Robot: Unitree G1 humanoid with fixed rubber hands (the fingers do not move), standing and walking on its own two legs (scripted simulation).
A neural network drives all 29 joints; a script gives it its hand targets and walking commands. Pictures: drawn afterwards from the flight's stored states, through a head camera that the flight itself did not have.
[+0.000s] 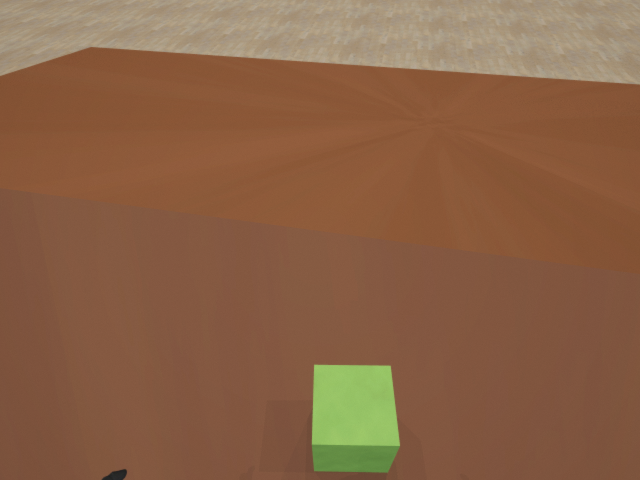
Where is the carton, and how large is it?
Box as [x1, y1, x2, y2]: [312, 365, 399, 472]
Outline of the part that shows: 314,365 312,420 312,452 314,470 387,472 399,446 390,366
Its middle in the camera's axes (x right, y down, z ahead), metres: +0.09 +0.52 +1.07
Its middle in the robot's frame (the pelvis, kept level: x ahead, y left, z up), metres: +0.43 -0.05 -0.66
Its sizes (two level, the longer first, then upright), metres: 0.210 0.200 0.250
